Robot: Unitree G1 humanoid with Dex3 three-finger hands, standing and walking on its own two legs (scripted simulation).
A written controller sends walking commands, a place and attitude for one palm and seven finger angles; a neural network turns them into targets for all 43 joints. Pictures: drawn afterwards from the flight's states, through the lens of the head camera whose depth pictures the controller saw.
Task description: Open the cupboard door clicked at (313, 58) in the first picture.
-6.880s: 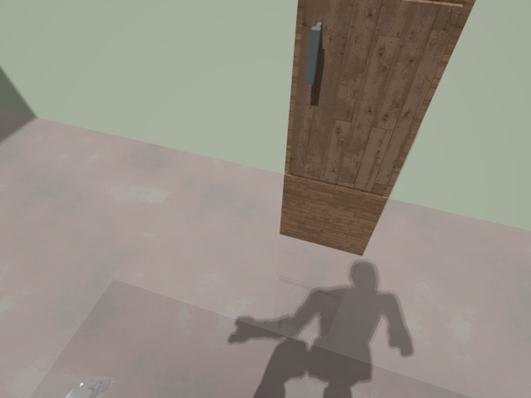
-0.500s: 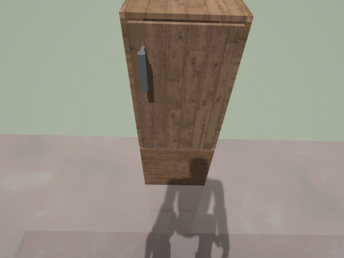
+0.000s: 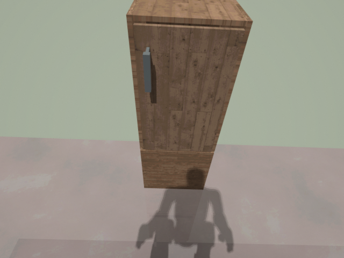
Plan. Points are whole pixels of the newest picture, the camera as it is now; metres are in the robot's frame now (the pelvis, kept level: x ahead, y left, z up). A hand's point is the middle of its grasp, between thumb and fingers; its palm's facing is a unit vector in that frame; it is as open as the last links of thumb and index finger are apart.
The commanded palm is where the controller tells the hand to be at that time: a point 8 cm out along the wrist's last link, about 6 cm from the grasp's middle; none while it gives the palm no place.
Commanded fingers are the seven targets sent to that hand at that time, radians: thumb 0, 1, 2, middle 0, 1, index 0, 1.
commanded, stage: look again from close up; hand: left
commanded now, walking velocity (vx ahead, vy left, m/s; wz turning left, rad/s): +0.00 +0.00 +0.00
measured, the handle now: (148, 70) +0.66 +0.12 +0.12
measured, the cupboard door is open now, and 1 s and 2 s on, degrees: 0 0 0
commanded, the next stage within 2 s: shuffle to correct the standing spot in 0.26 s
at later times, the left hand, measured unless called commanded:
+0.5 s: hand out of the picture -0.08 +0.18 -0.17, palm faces +0.03 -0.99 -0.16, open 7.4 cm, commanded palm none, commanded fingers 0.00 0.90 0.90 -0.20 -0.30 -0.20 -0.30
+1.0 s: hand out of the picture -0.02 +0.18 -0.18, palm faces +0.02 -0.99 -0.10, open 7.4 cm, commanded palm none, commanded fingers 0.00 0.90 0.90 -0.20 -0.30 -0.20 -0.30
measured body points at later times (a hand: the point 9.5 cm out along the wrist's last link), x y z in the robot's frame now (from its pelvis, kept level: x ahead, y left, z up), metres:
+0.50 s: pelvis -0.03 +0.02 +0.01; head -0.05 +0.03 +0.46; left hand -0.08 +0.24 -0.16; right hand -0.03 -0.21 -0.14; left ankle +0.05 +0.08 -0.73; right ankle -0.02 -0.12 -0.73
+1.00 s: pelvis -0.02 +0.02 +0.01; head -0.04 +0.04 +0.46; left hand -0.02 +0.23 -0.16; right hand -0.06 -0.19 -0.14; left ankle -0.02 +0.12 -0.73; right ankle +0.01 -0.12 -0.66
